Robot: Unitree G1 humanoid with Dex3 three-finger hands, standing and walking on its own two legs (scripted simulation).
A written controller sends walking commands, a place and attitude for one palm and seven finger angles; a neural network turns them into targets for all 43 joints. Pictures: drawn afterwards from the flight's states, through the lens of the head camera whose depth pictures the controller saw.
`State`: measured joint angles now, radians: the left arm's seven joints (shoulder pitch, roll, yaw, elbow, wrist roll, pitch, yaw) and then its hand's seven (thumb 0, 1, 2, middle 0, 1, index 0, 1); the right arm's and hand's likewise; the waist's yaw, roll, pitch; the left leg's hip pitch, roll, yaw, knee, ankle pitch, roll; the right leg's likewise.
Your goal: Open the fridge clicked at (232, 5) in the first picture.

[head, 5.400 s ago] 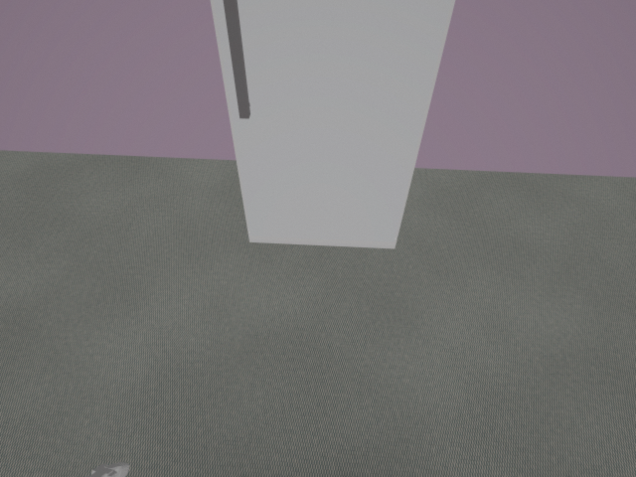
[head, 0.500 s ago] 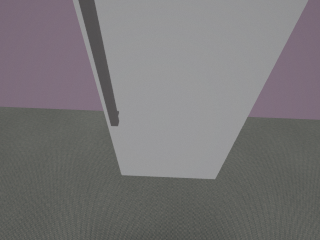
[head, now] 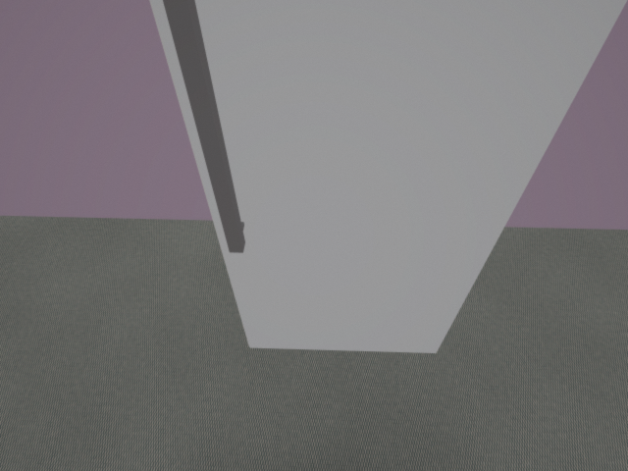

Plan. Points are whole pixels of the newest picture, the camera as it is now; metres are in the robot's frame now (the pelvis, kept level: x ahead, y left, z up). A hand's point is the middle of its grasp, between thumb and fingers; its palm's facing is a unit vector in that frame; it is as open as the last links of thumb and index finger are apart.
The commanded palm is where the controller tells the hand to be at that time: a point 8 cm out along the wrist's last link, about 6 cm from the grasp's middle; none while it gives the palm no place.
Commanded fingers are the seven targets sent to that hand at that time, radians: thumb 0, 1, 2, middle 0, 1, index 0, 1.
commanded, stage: look again from close up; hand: left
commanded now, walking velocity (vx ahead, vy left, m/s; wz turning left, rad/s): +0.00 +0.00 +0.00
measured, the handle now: (216, 134) +0.56 +0.18 +0.14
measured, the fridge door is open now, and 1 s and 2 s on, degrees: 0 0 0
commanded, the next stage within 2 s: shuffle to correct the standing spot in 0.70 s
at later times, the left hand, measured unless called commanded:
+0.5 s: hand out of the picture +0.04 +0.19 -0.17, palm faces +0.02 -0.97 -0.22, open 7.3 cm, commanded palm none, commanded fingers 0.00 0.90 0.90 -0.20 -0.30 -0.20 -0.30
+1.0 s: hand out of the picture +0.01 +0.16 -0.18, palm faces +0.05 -0.98 -0.18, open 7.3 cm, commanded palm none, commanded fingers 0.00 0.90 0.90 -0.20 -0.30 -0.20 -0.30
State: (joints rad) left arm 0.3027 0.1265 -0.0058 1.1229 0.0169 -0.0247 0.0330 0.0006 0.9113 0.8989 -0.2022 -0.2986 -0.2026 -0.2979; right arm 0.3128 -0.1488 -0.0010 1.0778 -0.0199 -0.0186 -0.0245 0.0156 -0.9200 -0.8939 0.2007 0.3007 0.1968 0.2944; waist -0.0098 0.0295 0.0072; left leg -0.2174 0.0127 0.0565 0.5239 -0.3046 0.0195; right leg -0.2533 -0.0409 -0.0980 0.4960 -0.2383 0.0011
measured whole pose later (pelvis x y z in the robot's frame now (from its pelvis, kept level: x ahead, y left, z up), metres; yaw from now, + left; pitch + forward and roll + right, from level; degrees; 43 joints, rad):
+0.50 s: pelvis +0.01 +0.00 +0.00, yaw +0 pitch -2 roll +0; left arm 0.25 0.18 0.00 1.08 0.01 -0.01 0.02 0.00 0.91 0.90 -0.20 -0.30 -0.20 -0.30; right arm 0.27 -0.18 0.01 1.08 -0.02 -0.03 -0.03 0.01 -0.91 -0.89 0.20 0.30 0.20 0.29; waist 0.00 0.01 0.03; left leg -0.14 -0.01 0.07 0.45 -0.28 0.02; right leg -0.21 -0.06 -0.09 0.48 -0.25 0.01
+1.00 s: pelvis +0.02 -0.02 +0.00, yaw +0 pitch -1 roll +0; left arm 0.31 0.16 0.01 1.10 0.02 0.00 0.01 0.00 0.91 0.90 -0.20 -0.30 -0.20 -0.30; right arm 0.30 -0.15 0.01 1.12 -0.02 -0.01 -0.02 0.01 -0.91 -0.89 0.20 0.30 0.20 0.29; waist 0.02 0.01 0.01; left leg -0.18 0.03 0.04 0.53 -0.34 0.00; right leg -0.22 -0.02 -0.11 0.51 -0.28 -0.02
